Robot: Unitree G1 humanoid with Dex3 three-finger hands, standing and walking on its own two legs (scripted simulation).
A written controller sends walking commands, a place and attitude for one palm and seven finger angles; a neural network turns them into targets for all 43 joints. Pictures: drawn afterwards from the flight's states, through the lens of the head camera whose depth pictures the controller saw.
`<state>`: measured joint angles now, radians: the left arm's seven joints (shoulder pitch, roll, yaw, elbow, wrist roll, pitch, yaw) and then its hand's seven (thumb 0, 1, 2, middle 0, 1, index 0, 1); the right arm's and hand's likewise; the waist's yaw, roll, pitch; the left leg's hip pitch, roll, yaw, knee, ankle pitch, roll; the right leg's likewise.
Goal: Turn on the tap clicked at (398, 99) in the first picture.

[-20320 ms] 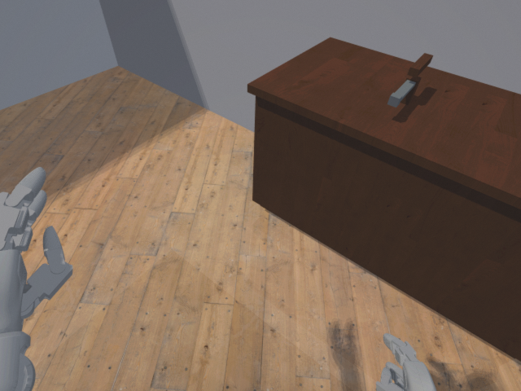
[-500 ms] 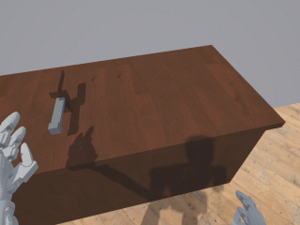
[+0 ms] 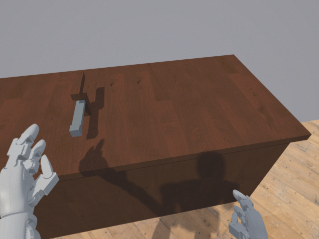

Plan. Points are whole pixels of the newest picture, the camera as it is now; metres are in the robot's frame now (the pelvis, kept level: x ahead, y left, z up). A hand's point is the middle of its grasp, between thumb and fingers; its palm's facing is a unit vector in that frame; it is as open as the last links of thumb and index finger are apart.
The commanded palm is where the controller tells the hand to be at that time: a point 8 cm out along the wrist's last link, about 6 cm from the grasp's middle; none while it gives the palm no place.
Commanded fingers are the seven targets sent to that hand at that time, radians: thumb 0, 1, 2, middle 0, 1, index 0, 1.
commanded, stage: turn the palm inward beside the body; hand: left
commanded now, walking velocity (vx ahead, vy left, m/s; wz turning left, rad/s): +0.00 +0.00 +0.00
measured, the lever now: (76, 130) +0.38 +0.32 +0.04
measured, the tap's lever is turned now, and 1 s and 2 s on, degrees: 0 0 0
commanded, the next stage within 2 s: reach beside the lever's end, fingers flat in 0.78 s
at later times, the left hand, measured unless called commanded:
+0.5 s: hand (58, 181) +0.18 +0.22 +0.14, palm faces +0.49 -0.86 -0.11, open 7.4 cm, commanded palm +0.12 +0.27 +0.15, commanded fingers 0.00 0.90 0.90 -0.20 -0.30 -0.20 -0.30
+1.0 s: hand (66, 176) +0.19 +0.22 +0.13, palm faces +0.50 -0.86 -0.11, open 7.4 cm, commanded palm +0.15 +0.26 +0.14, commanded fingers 0.00 0.90 0.90 -0.20 -0.30 -0.20 -0.30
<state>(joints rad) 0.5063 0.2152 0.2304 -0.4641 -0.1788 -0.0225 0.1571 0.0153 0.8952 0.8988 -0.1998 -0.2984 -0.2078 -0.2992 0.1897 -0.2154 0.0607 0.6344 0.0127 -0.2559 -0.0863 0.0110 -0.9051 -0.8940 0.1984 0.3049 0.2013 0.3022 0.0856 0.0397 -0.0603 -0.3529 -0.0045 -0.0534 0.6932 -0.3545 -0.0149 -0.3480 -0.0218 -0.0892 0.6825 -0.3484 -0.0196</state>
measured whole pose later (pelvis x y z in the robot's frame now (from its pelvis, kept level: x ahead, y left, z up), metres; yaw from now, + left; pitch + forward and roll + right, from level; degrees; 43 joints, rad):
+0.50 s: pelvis +0.00 -0.01 +0.00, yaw +0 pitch +0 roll +0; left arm 0.54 0.18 0.21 -0.49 -0.21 0.03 0.20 0.02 0.90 0.90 -0.20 -0.30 -0.21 -0.30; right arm 0.21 -0.23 0.05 0.65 0.01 -0.26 -0.09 0.01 -0.91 -0.89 0.20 0.30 0.20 0.30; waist 0.07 0.05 -0.06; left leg -0.36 0.00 -0.06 0.70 -0.35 -0.02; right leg -0.35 -0.02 -0.10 0.69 -0.35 -0.03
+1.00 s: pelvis +0.01 -0.02 +0.00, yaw +1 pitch +1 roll +0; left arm 0.51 0.18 0.22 -0.45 -0.21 0.02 0.19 0.02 0.90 0.90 -0.20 -0.30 -0.21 -0.30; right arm 0.20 -0.24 0.04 0.65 0.01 -0.25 -0.09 0.01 -0.91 -0.89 0.20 0.30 0.20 0.30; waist 0.08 0.06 -0.06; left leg -0.34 0.01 -0.07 0.68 -0.36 -0.03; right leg -0.33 -0.01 -0.11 0.68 -0.36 -0.04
